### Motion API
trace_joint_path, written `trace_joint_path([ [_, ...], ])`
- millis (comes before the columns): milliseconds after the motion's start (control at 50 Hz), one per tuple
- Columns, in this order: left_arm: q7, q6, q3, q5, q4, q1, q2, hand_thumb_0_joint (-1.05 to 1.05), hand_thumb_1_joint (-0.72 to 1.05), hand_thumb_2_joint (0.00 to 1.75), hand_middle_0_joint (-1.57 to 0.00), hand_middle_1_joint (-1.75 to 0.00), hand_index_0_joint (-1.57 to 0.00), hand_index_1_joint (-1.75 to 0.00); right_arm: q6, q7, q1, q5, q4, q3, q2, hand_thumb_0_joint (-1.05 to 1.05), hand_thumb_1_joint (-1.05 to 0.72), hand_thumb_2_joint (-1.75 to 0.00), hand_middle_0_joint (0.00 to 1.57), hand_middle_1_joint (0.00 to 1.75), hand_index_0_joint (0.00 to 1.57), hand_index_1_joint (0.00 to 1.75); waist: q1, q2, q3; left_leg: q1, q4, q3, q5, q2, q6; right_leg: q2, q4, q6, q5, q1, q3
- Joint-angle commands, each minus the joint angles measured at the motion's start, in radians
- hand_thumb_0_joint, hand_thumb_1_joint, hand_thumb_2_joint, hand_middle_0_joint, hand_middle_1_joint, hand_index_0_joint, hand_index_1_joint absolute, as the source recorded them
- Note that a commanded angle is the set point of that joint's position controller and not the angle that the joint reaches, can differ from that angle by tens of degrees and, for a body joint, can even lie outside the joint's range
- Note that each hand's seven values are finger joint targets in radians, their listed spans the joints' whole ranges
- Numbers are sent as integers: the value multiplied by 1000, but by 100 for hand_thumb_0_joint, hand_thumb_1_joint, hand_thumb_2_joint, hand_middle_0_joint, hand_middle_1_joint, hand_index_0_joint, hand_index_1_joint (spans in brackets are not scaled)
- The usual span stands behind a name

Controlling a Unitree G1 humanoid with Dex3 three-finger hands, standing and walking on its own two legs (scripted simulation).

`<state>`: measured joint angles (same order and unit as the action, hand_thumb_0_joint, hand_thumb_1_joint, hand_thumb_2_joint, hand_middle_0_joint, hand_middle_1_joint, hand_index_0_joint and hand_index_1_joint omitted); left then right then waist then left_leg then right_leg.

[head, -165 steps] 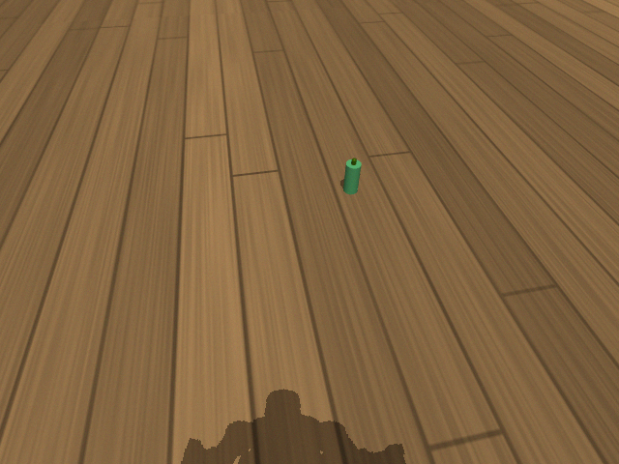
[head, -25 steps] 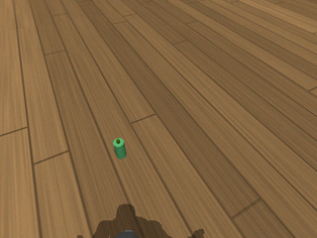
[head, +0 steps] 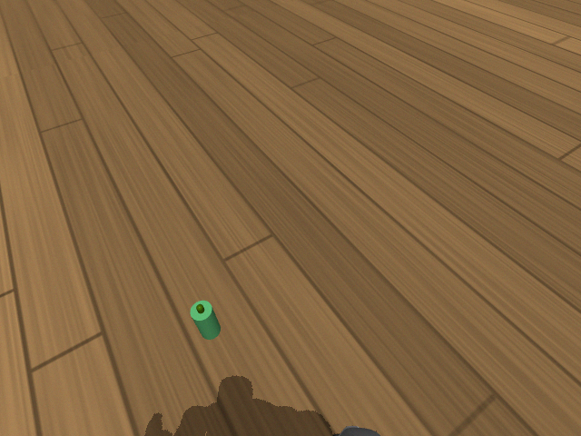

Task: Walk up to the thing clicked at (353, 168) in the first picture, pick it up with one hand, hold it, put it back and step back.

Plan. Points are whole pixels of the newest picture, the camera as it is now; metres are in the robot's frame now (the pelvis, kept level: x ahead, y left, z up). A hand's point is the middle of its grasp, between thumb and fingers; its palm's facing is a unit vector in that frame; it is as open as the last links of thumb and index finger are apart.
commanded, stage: walk up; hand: left
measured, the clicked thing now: (205, 318) +0.59 +0.30 -0.66
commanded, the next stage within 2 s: none
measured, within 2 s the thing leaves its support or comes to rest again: neither
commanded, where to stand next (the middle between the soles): +0.23 +0.03 m, yaw +1 degrees
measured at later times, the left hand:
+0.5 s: hand out of the picture +0.16 +0.32 -0.16, palm faces +0.01 -0.94 -0.35, open 7.4 cm
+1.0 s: hand (104, 402) +0.21 +0.31 -0.14, palm faces -0.05 -0.92 -0.39, open 7.4 cm
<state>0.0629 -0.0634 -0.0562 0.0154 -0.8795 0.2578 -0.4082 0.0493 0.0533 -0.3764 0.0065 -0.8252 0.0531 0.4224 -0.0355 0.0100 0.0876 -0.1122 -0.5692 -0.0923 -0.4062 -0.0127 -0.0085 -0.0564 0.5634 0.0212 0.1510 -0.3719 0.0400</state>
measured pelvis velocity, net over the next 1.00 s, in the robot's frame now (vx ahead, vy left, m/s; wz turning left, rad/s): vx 0.16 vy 0.04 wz -0.02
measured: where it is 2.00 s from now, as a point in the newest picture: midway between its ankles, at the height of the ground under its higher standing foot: outside the picture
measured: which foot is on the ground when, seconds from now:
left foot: down 0.00-0.02, up 0.04-0.42, down 0.44-1.00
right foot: down 0.00-0.46, up 0.48-0.84, down 0.86-1.00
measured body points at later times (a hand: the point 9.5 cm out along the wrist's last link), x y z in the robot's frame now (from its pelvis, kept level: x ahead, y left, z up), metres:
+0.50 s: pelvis +0.13 +0.04 +0.00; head +0.15 +0.07 +0.44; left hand +0.16 +0.37 -0.13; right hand +0.21 -0.28 -0.10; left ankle +0.21 +0.15 -0.73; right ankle +0.10 -0.11 -0.71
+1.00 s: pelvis +0.16 +0.04 +0.00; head +0.18 +0.02 +0.45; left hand +0.22 +0.35 -0.11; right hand +0.24 -0.26 -0.13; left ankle +0.21 +0.15 -0.72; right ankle +0.19 -0.09 -0.73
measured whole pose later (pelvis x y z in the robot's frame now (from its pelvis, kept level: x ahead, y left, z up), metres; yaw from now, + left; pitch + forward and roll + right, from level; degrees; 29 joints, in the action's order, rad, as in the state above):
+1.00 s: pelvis +0.16 +0.04 +0.00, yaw -1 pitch -3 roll +0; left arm 0.02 -0.01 -0.01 0.02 -1.02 0.21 -0.37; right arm 0.01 0.02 -0.18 0.00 -0.95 0.01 0.37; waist 0.01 0.03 0.09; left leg -0.28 -0.59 -0.09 -0.26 -0.02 -0.02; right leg -0.04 0.60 -0.02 0.27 -0.28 0.00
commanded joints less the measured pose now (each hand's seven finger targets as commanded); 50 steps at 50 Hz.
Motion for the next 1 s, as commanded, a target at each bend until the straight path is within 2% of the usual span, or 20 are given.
trace_joint_path([
  [0,-46,-52,-104,3,50,207,-326,0,90,90,-20,-30,-20,-30,26,-16,-38,-8,114,18,94,0,-90,-90,20,30,20,30,107,-313,-183,-461,-466,39,-110,35,-48,-324,-267,140,275,502,-570],
  [40,-47,-41,-94,-17,66,135,-328,0,90,90,-20,-30,-20,-30,8,-34,-1,3,69,52,230,0,-90,-90,20,30,20,30,103,-180,-87,-534,-562,126,-133,-16,-40,-392,-315,270,338,395,-678],
  [100,-53,-45,-70,-24,82,63,-253,0,90,90,-20,-30,-20,-30,3,-22,-17,-13,23,50,206,0,-90,-90,20,30,20,30,57,-147,-31,-462,-500,178,3,-47,-31,-233,-305,160,103,277,-343],
  [140,-52,-47,-67,-20,85,49,-248,0,90,90,-20,-30,-20,-30,-5,-12,-35,-5,9,51,188,0,-90,-90,20,30,20,30,43,-182,-25,-408,-458,151,74,-41,-21,-186,-312,158,54,207,-237],
  [260,-38,-40,-74,-3,120,42,-259,0,90,90,-20,-30,-20,-30,-1,12,52,16,17,62,179,0,-90,-90,20,30,20,30,63,-191,14,-374,-204,84,148,-76,26,-174,-355,195,289,118,-149],
  [340,-43,-20,-57,-3,109,50,-247,0,90,90,-20,-30,-20,-30,15,-4,101,16,5,56,147,0,-90,-90,20,30,20,30,72,-163,1,-225,-74,42,218,-47,19,-175,-227,181,72,53,-102],
  [400,-48,2,-27,-12,115,25,-193,0,90,90,-20,-30,-20,-30,34,-31,-11,17,-44,60,159,0,-90,-90,20,30,20,30,0,-30,-99,4,92,31,285,-5,-15,-119,56,113,-77,28,-39],
  [420,-49,6,-8,-16,117,63,-138,0,90,90,-20,-30,-20,-30,40,-43,-65,22,-53,77,229,0,-90,-90,20,30,20,30,-16,163,-154,61,184,208,276,-151,-48,-55,241,65,61,-13,14],
  [440,-49,12,0,-27,120,110,-99,0,90,90,-20,-30,-20,-30,47,-44,-59,28,-28,90,310,0,-90,-90,20,30,20,30,8,288,-139,119,252,557,201,-330,-124,89,392,18,387,-194,-2],
  [460,-66,28,-28,-17,78,135,-198,0,90,90,-20,-30,-20,-30,40,-43,-29,5,-17,102,349,0,-90,-90,20,30,20,30,2,195,-137,70,286,654,53,-411,-228,48,487,30,438,-197,-66],
  [480,-70,34,-31,-10,61,121,-233,0,90,90,-20,-30,-20,-30,33,-45,1,-2,-14,103,328,0,-90,-90,20,30,20,30,9,169,-91,24,294,648,7,-402,-247,16,537,33,408,-208,-93],
  [540,-62,39,-33,-15,25,127,-219,0,90,90,-20,-30,-20,-30,37,-53,68,1,13,68,242,0,-90,-90,20,30,20,30,38,136,-57,-38,267,346,249,-267,-156,-11,481,24,281,-162,-151],
  [560,-58,42,-32,-16,14,129,-210,0,90,90,-20,-30,-20,-30,40,-54,70,-1,7,67,243,0,-90,-90,20,30,20,30,37,147,-55,-75,274,309,278,-249,-139,-3,461,16,242,-125,-135],
  [660,-58,52,-23,-10,-18,100,-173,0,90,90,-20,-30,-20,-30,31,-61,120,4,23,54,215,0,-90,-90,20,30,20,30,36,145,-63,-90,260,208,287,-237,-179,0,316,-23,193,-81,-99],
  [800,-65,41,-21,-6,-71,66,-143,0,90,90,-20,-30,-20,-30,-3,-55,194,3,12,43,222,0,-90,-90,20,30,20,30,49,118,-97,-215,130,194,253,-247,-179,25,37,-7,134,159,-16],
  [840,-69,29,-25,6,-79,57,-164,0,90,90,-20,-30,-20,-30,-11,-52,208,-10,4,17,166,0,-90,-90,20,30,20,30,69,19,-112,-271,52,162,177,-197,-99,4,-109,24,67,252,-71],
  [880,-72,11,-31,13,-46,-51,-236,0,90,90,-20,-30,-20,-30,-12,-52,182,-18,-12,-6,106,0,-90,-90,20,30,20,30,12,-175,-78,-270,-61,78,57,-55,-10,-210,-256,110,66,149,-395],
  [900,-69,20,-27,3,-40,-134,-267,0,90,90,-20,-30,-20,-30,-16,-59,174,-16,-47,7,137,0,-90,-90,20,30,20,30,9,-193,-53,-145,-68,70,-52,-19,-12,-245,-239,176,121,-1,-373],
  [960,-61,29,1,-10,-54,-139,-180,0,90,90,-20,-30,-20,-30,-3,-53,202,-15,-104,13,181,0,-90,-90,20,30,20,30,8,-127,-59,-18,95,125,118,-91,-30,-95,-189,42,167,-39,-180],
  [980,-61,30,3,-12,-66,-143,-175,0,90,90,-20,-30,-20,-30,-4,-50,221,-12,-113,11,181,0,-90,-90,20,30,20,30,15,-124,-69,-57,134,165,105,-116,-42,-67,-179,26,170,10,-157],
])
